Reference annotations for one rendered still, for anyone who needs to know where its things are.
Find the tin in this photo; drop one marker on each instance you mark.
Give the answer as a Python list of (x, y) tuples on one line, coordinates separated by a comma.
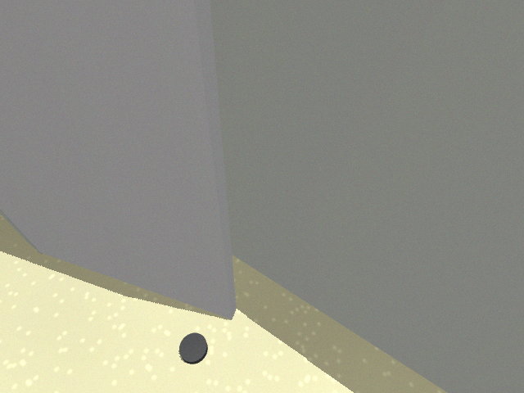
[(193, 348)]

